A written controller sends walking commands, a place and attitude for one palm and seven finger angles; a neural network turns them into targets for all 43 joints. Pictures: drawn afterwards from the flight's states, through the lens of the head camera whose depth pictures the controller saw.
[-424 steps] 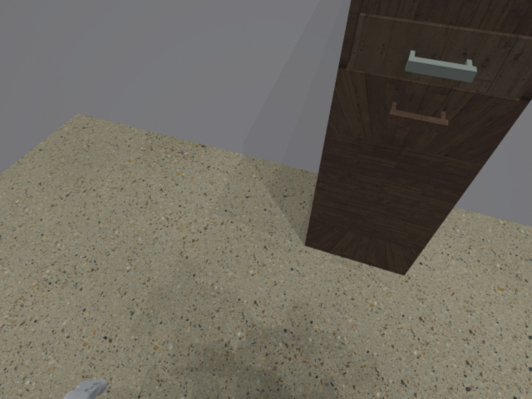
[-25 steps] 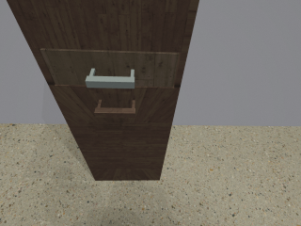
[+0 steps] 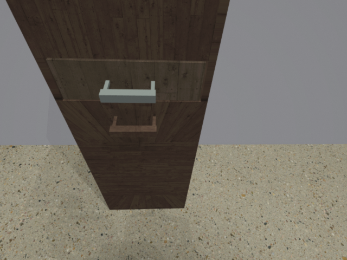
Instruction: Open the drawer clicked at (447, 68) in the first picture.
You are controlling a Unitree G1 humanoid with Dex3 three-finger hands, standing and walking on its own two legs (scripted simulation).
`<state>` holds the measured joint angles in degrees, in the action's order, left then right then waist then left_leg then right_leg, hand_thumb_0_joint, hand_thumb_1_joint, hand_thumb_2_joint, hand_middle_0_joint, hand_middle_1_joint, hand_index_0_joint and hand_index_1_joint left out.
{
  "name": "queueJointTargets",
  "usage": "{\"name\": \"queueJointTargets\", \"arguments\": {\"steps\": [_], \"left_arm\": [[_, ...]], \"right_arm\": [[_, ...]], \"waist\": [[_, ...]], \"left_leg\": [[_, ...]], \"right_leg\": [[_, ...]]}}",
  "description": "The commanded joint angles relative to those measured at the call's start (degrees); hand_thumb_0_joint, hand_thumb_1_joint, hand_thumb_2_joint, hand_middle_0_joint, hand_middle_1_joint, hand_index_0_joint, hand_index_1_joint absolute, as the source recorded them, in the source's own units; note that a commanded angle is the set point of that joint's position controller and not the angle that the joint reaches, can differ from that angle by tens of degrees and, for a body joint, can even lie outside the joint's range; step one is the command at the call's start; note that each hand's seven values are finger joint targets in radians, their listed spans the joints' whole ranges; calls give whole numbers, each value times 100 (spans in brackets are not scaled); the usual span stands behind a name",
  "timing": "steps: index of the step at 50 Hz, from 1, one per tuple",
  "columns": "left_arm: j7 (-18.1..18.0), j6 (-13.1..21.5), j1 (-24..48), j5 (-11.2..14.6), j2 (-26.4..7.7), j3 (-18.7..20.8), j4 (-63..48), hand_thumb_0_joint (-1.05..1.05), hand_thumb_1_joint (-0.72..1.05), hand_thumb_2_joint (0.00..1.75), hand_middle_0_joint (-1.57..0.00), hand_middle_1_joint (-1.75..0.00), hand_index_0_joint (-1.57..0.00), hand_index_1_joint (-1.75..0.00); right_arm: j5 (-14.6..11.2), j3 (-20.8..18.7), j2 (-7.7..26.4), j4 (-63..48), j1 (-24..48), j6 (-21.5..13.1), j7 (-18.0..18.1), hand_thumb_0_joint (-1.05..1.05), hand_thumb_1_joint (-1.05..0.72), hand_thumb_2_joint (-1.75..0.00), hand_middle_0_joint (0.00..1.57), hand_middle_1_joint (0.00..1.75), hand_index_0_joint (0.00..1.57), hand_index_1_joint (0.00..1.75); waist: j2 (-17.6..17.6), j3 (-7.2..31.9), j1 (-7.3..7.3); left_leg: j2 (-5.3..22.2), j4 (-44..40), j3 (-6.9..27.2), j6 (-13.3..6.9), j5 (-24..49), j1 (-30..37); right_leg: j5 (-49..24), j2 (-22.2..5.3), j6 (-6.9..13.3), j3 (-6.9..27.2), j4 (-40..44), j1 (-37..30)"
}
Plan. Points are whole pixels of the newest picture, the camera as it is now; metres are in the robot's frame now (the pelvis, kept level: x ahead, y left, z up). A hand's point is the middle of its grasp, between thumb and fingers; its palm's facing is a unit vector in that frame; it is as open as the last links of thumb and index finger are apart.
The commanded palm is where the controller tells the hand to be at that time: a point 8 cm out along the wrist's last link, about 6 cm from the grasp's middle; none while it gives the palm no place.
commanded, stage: look again from close up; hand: left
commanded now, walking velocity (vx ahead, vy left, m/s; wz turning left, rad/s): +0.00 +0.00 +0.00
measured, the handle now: (129, 90) +0.48 +0.15 +0.13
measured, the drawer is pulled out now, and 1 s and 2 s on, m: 0.00 0.00 0.00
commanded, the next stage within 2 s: raise the hand with hooked fingers in 0.06 s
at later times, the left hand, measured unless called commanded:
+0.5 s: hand (107, 217) +0.21 +0.16 -0.01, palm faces +0.06 -0.29 -0.96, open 8.1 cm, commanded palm +0.14 +0.20 +0.01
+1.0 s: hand (94, 190) +0.24 +0.19 +0.06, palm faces +0.03 -0.07 -1.00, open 11.1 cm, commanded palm +0.21 +0.19 +0.12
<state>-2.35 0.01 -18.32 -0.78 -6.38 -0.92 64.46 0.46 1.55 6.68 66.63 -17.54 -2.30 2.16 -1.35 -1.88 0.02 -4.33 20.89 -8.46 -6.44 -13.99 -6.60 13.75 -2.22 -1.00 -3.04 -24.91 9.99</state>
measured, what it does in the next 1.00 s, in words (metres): shifts its weight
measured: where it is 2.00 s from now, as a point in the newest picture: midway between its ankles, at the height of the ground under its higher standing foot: outside the picture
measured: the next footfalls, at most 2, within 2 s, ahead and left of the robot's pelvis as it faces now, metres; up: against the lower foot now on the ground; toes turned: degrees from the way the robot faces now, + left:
none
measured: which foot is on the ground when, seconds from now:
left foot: down 0.00-1.00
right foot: down 0.00-1.00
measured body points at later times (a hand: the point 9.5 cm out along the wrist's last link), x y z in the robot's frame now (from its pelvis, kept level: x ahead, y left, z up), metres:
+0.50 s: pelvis -0.02 -0.03 -0.02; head -0.02 -0.06 +0.43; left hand +0.20 +0.18 +0.04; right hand +0.18 -0.28 -0.11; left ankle -0.02 +0.04 -0.74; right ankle +0.01 -0.11 -0.74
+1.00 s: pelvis +0.02 -0.07 -0.01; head +0.04 -0.11 +0.44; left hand +0.23 +0.19 +0.11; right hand +0.25 -0.25 -0.11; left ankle -0.02 +0.05 -0.74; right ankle +0.01 -0.11 -0.74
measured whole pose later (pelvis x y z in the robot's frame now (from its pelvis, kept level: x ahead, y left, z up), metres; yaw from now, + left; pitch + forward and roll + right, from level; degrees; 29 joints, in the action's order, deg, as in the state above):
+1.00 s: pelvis +0.02 -0.07 -0.01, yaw +1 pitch +3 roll +2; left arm -10.0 0.6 -14.2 -53.5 -27.0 0.0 -6.8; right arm 1.7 3.7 12.1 34.9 -2.4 6.8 -0.7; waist 3.3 1.3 6.7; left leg -2.2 29.0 1.7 -0.8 -17.0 -14.3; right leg 15.5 6.5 6.8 0.8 -29.5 16.8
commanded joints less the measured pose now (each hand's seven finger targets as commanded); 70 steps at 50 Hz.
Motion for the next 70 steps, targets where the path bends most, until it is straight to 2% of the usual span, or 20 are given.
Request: {"name": "queueJointTargets", "arguments": {"steps": [1,7,8,9,10,11,12,15,17,18,20,21,24,27,31,36,46,59,66,70], "left_arm": [[-50,58,-464,5,-354,60,-80,0,90,90,-20,-30,-20,-30],[-52,71,-517,6,-316,64,-83,0,90,90,-20,-30,-20,-30],[-237,174,-535,-78,-636,1,64,0,90,90,-20,-30,-20,-30],[-348,1014,3726,-688,-2100,-305,-9047,0,88,89,-20,-32,-20,-32],[-819,474,1684,-919,-1958,-7,-7415,0,85,88,-20,-33,-20,-33],[-1079,-413,-18,-890,-1127,-445,-6545,0,83,87,-21,-34,-21,-34],[-1100,-635,-145,-956,-451,-1032,-6605,0,81,86,-21,-36,-21,-36],[-1358,-499,131,-2280,-753,-1463,-7594,0,74,83,-21,-40,-21,-40],[-1692,-421,411,-3554,-1366,-975,-7476,0,69,81,-22,-43,-22,-43],[-1854,-427,-233,-4072,-1396,-684,-7037,0,67,80,-22,-45,-22,-45],[-1987,-323,-1253,-4989,-1103,-699,-5783,0,62,78,-22,-48,-22,-48],[-1967,-238,-1618,-5232,-1141,-500,-5533,0,60,77,-22,-50,-22,-50],[-2014,5,-1291,-5809,-1824,107,-6520,0,53,74,-23,-54,-23,-54],[-2270,4,-427,-6135,-2302,467,-7498,0,46,71,-23,-58,-23,-58],[-2431,-59,885,-6055,-2552,582,-8075,0,36,67,-24,-64,-24,-64],[-1987,235,1805,-5570,-2450,199,-8097,0,25,62,-25,-72,-25,-72],[-1021,58,1091,-5295,-3328,1018,-8128,0,1,52,-26,-87,-26,-87],[-681,-550,1705,-4890,-3479,1217,-8767,0,-29,39,-29,-107,-29,-107],[-244,-941,3012,-4823,-3672,1057,-8908,0,-45,32,-30,-117,-30,-117],[104,-1166,3851,-4913,-3823,908,-8525,0,-50,30,-30,-120,-30,-120]], "right_arm": [[16,-134,557,-61,-561,-13,51,0,-90,-90,20,30,20,30],[15,-137,524,-55,-581,-33,58,0,-90,-90,20,30,20,30],[-78,-126,913,-563,-112,-14,-23,0,-90,-90,20,30,20,30],[-346,-204,1751,-2775,-447,-831,134,0,-90,-90,20,30,20,30],[-326,-173,1380,-2315,390,-1494,330,0,-90,-90,20,30,20,30],[-394,-318,1078,-2267,315,-1699,315,0,-90,-90,20,30,20,30],[-492,-319,996,-2124,-38,-1843,295,0,-90,-90,20,30,20,30],[-214,-300,1449,-2823,468,-2029,148,0,-90,-90,20,30,20,30],[36,-385,1609,-3233,687,-1718,29,0,-90,-90,20,30,20,30],[141,-432,1607,-3538,1003,-1450,-58,0,-90,-90,20,30,20,30],[177,-486,1513,-3744,1262,-764,-227,0,-90,-90,20,30,20,30],[115,-519,1530,-3865,1375,-423,-346,0,-90,-90,20,30,20,30],[-24,-422,1375,-4407,1991,265,-583,0,-90,-90,20,30,20,30],[22,-367,1222,-4534,2172,566,-603,0,-90,-90,20,30,20,30],[179,-403,1169,-4373,2100,624,-426,0,-90,-90,20,30,20,30],[242,-319,1155,-4167,2219,501,-191,0,-90,-90,20,30,20,30],[156,-125,1243,-4064,2231,689,-185,0,-90,-90,20,30,20,30],[-100,-355,1336,-4045,2244,703,-177,0,-90,-90,20,30,20,30],[-225,-295,1341,-4032,2437,757,-197,0,-90,-90,20,30,20,30],[-244,-224,1330,-3979,2391,775,-190,0,-90,-90,20,30,20,30]], "waist": [[106,-318,-14],[154,-282,15],[170,-528,50],[1823,2602,-527],[2324,2400,35],[1738,1243,36],[1184,765,-123],[69,467,-271],[-115,843,-204],[-144,705,19],[-1798,-96,300],[-1873,-192,502],[-732,689,896],[420,1261,911],[208,1608,491],[120,1231,79],[28,1717,627],[-28,1912,627],[556,1715,580],[358,1461,572]], "left_leg": [[1246,-672,1171,387,1003,-203],[1244,-640,1149,382,1105,-161],[1414,296,1106,520,2996,-665],[977,-150,1600,812,2949,1264],[1344,-494,1666,1128,3137,1404],[1238,-738,1595,1349,2186,402],[1005,-405,1306,1025,1962,276],[867,332,1548,794,625,-518],[660,810,1749,694,215,-980],[634,820,1793,695,-245,-1192],[341,967,1106,603,-1002,-2337],[281,982,962,620,-775,-2522],[174,1000,772,609,-89,-2378],[140,1065,814,563,288,-1993],[57,1289,873,380,455,-1432],[-18,1363,942,279,346,-975],[20,765,998,428,899,-1267],[-35,495,995,404,1413,-1053],[73,302,1057,421,2051,-443],[170,60,1072,472,1909,-340]], "right_leg": [[-517,-366,235,431,196,202],[-591,-377,242,450,193,228],[-972,-467,179,364,115,500],[-668,278,219,410,-798,269],[746,126,316,232,-1607,1081],[1290,157,235,51,-1912,1489],[929,207,180,98,-1772,1637],[634,287,294,101,-1045,1912],[463,362,398,570,-804,1791],[867,378,440,635,-736,1844],[2021,395,511,850,-383,2009],[1813,371,566,1072,-294,1755],[801,329,634,1195,-742,889],[69,404,669,1499,-884,574],[-513,373,551,1893,-453,516],[-530,168,359,2005,138,527],[-2805,-53,160,1876,-134,-1140],[-3503,-51,97,1367,-406,-1365],[-2415,204,334,930,-189,-1011],[-1704,238,340,683,-21,-872]]}}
